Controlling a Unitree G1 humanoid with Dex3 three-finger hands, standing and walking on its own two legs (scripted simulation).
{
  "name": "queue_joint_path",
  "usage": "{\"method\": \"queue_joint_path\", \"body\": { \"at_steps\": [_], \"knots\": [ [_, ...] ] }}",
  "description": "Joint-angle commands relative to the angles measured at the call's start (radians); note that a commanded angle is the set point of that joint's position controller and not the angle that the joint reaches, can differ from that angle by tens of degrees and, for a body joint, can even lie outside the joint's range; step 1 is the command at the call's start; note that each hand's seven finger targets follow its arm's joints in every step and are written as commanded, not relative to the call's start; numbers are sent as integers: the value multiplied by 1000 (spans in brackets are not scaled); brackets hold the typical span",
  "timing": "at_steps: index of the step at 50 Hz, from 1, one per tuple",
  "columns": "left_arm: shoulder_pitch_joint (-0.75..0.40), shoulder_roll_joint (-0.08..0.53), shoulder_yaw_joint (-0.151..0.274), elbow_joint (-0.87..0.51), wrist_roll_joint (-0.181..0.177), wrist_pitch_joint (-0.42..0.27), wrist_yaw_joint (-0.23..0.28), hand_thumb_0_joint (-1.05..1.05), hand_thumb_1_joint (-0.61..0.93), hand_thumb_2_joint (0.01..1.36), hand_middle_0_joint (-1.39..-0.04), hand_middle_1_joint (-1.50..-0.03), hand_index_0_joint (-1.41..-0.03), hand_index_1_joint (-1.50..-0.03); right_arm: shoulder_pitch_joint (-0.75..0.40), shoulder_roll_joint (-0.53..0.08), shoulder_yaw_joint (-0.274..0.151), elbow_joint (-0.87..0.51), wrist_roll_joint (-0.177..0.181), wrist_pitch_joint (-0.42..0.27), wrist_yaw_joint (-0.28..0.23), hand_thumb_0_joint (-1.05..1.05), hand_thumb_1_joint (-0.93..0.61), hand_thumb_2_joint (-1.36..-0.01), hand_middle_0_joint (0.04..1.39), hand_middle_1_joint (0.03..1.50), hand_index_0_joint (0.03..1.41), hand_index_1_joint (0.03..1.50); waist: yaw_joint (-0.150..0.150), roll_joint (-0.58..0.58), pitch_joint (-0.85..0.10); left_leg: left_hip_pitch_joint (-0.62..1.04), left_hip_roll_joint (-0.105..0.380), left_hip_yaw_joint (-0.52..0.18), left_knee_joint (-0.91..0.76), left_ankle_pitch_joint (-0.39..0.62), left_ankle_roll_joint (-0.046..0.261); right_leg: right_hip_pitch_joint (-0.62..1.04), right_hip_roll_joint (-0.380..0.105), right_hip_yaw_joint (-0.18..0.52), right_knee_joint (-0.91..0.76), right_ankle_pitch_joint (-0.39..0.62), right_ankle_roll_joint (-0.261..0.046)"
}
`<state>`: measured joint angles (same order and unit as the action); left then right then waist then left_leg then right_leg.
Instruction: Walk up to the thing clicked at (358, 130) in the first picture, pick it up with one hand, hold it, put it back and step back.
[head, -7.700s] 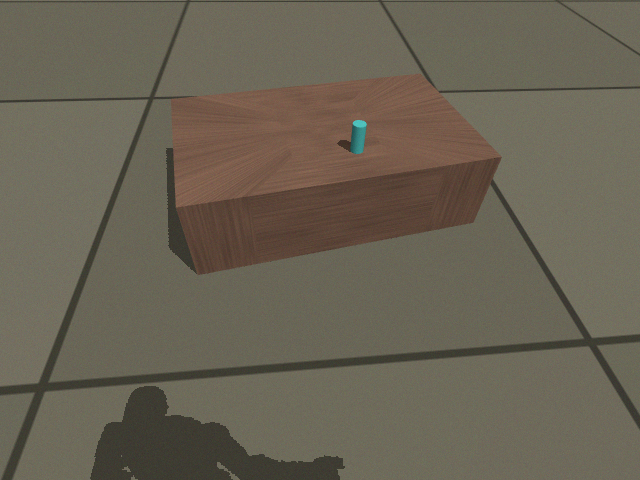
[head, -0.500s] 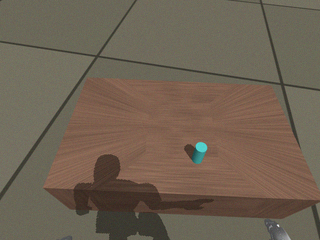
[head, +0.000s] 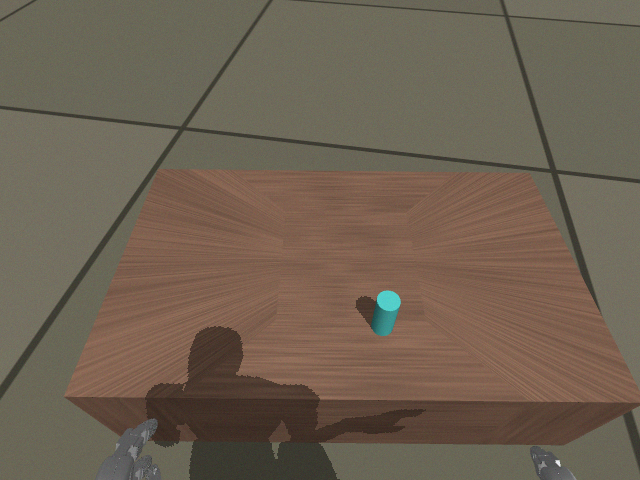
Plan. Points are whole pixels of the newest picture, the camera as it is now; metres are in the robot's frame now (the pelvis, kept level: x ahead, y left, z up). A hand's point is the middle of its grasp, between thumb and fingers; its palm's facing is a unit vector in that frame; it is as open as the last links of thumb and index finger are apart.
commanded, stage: go down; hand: right
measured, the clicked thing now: (385, 314) +0.54 -0.14 -0.33
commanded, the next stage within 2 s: none
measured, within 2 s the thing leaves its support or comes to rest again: neither
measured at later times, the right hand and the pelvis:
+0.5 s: hand (527, 440) +0.22 -0.26 -0.09, palm faces +0.11 +0.95 -0.28, open 17.6 cm; pelvis -0.02 +0.01 -0.02, yaw -1 degrees
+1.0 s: hand (535, 337) +0.35 -0.30 -0.06, palm faces +0.09 +0.99 -0.12, open 17.7 cm; pelvis -0.05 +0.01 -0.05, yaw +1 degrees
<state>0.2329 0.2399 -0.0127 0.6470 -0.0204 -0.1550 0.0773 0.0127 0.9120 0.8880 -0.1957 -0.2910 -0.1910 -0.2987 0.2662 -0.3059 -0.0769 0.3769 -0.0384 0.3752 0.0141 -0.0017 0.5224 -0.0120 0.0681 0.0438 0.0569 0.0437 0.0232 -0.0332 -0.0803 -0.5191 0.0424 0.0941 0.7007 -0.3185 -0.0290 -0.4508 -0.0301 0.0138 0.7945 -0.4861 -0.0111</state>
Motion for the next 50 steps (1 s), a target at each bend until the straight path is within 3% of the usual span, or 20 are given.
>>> {"method": "queue_joint_path", "body": {
  "at_steps": [1, 5, 9, 14, 17, 20, 22, 23, 24, 26, 28, 32, 33, 36, 38, 39, 41, 42, 45, 50],
  "knots": [
    [-31, 145, 54, -156, -5, -54, 14, 0, 898, 885, -190, -289, -185, -294, 18, -161, -53, -217, -3, 16, -9, 0, 580, -1, 58, 47, 51, 47, -4, -50, -142, 140, -39, -4, -6, 231, 42, -35, 4, 36, -89, 498, 36],
    [-13, 149, 58, -171, -5, -65, 16, 0, 897, 889, -188, -288, -182, -294, 31, -166, -61, -286, -2, 40, -12, 0, 611, 0, 57, 48, 52, 48, 5, -54, -187, 113, -40, -3, 35, 252, 45, -43, 3, 44, -52, 538, 39],
    [-15, 140, 50, -187, -6, -76, 24, 0, 890, 894, -189, -287, -180, -296, 52, -168, -66, -336, 2, 61, -13, 0, 575, -4, 60, 47, 53, 47, 7, -37, -172, 90, -36, -1, 47, 233, 40, -88, 13, 39, -29, 466, 30],
    [1, 154, 55, -179, -1, -101, 47, 0, 886, 896, -190, -287, -180, -297, -113, -241, -131, -385, 1, 45, -16, 0, 582, -6, 58, 48, 52, 48, 31, -54, -199, 41, -31, -11, 70, 188, 39, -85, 11, 49, -10, 392, 24],
    [6, 146, 45, -150, 0, -122, 67, 0, 882, 895, -192, -288, -183, -298, -249, -258, -153, -330, 19, 13, -2, 0, 580, -12, 58, 49, 53, 49, 44, -35, -160, 5, -27, -15, 63, 137, 36, -125, 19, 44, -9, 283, 13],
    [14, 149, 37, -111, -1, -135, 85, 0, 893, 885, -193, -289, -188, -294, -396, -309, -200, -246, 50, -39, 26, 0, 585, -9, 59, 49, 54, 49, 50, -35, -158, 3, -19, -25, 45, 94, 31, -148, 26, 38, -7, 198, 2],
    [23, 157, 34, -88, 0, -139, 93, 0, 900, 884, -193, -290, -189, -293, -488, -357, -233, -167, 61, -73, 60, 0, 582, -5, 63, 47, 55, 47, 54, -51, -173, 9, -14, -33, 44, 97, 34, -149, 27, 34, -5, 196, 0],
    [26, 160, 33, -79, 0, -140, 92, 0, 903, 880, -192, -290, -190, -291, -521, -346, -225, -115, 66, -89, 78, 0, 582, -4, 63, 46, 55, 46, 56, -65, -166, -6, -16, -27, 52, 92, 36, -156, 24, 40, -14, 194, 3],
    [29, 163, 33, -71, 1, -141, 88, 0, 904, 876, -194, -290, -192, -290, -552, -368, -241, -76, 68, -108, 95, 0, 603, -3, 62, 48, 54, 48, 43, -78, -177, 2, -14, -27, 55, 90, 39, -154, 24, 41, -17, 194, 6],
    [52, 176, 39, -59, 2, -133, 86, 0, 903, 881, -191, -287, -188, -289, -587, -415, -279, 46, 71, -140, 135, 0, 611, -2, 61, 48, 54, 48, 39, -81, -203, 15, -12, -24, 61, 127, 45, -155, 23, 41, -12, 245, 7],
    [69, 180, 41, -50, 5, -128, 73, 0, 903, 882, -190, -287, -187, -289, -650, -415, -280, 139, 79, -179, 177, 0, 611, -1, 61, 47, 54, 47, 32, -81, -219, 18, -13, -18, 78, 158, 50, -162, 19, 44, -7, 289, 10],
    [110, 198, 51, -46, 8, -108, 49, 0, 902, 886, -185, -283, -182, -286, -723, -500, -346, 313, 88, -281, 258, 0, 611, -3, 58, 48, 53, 48, 18, -65, -233, 29, -10, -24, 96, 195, 61, -198, 17, 37, 3, 327, 8],
    [116, 200, 54, -50, 8, -104, 42, 0, 903, 883, -185, -284, -184, -285, -749, -495, -343, 351, 92, -313, 276, 0, 611, -11, 54, 50, 51, 50, 18, -55, -232, 17, -13, -24, 107, 203, 62, -204, 16, 38, 6, 338, 8],
    [140, 213, 64, -61, 10, -83, 25, 0, 902, 889, -186, -286, -183, -288, -848, -527, -363, 423, 102, -404, 319, 0, 611, -15, 45, 53, 46, 53, 29, -50, -267, -18, -15, -31, 140, 194, 65, -229, 14, 38, 32, 330, 4],
    [159, 227, 68, -63, 9, -70, 18, 0, 898, 897, -185, -286, -180, -291, -941, -590, -394, 429, 106, -467, 340, 0, 611, -9, 46, 51, 46, 51, 33, -59, -330, -32, -13, -41, 165, 196, 66, -239, 16, 37, 53, 327, 2],
    [159, 233, 70, -69, 9, -62, 16, 0, 897, 900, -184, -287, -179, -292, -999, -601, -387, 398, 107, -496, 350, 0, 611, -13, 46, 51, 46, 51, 37, -78, -360, -49, -16, -41, 175, 196, 67, -224, 16, 40, 60, 334, 4],
    [180, 239, 63, -61, 8, -48, 11, 0, 905, 896, -185, -290, -183, -292, -1001, -622, -413, 488, 118, -531, 371, 0, 611, -11, 47, 52, 45, 52, 37, -74, -361, -75, -15, -42, 184, 198, 66, -224, 14, 41, 74, 354, 7],
    [195, 245, 62, -54, 8, -47, 9, 0, 900, 899, -185, -288, -181, -292, -993, -636, -427, 560, 114, -545, 379, 0, 611, -15, 45, 53, 44, 53, 50, -45, -347, -92, -15, -44, 198, 218, 67, -255, 14, 42, 90, 374, 6],
    [214, 257, 58, -46, 13, -36, 2, 0, 899, 899, -184, -286, -179, -291, -1106, -713, -456, 551, 105, -606, 399, 0, 611, -17, 51, 50, 47, 50, 50, -77, -396, -96, -9, -61, 209, 201, 69, -286, 21, 34, 110, 332, 5],
    [225, 259, 36, -26, 19, -31, -7, 0, 921, 886, -187, -292, -189, -290, -1185, -775, -483, 656, 103, -650, 428, 0, 589, -21, 58, 47, 50, 47, 63, -96, -388, -158, -12, -64, 208, 123, 64, -315, 16, 33, 126, 249, 1]
  ]
}}
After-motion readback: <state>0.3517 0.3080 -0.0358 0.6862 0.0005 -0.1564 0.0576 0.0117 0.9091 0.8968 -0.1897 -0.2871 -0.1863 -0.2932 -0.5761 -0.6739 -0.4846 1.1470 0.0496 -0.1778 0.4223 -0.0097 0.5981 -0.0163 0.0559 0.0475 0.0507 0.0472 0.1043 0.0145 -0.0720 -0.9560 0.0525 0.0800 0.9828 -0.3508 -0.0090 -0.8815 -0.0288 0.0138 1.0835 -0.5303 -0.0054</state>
